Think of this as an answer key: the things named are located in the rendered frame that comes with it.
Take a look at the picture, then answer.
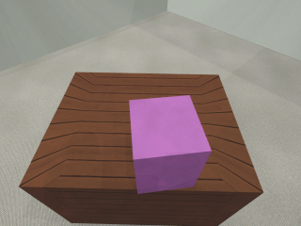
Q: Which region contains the carton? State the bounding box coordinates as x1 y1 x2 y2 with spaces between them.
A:
129 95 212 194

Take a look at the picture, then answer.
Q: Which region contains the pedestal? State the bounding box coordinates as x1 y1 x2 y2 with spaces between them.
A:
19 72 263 226

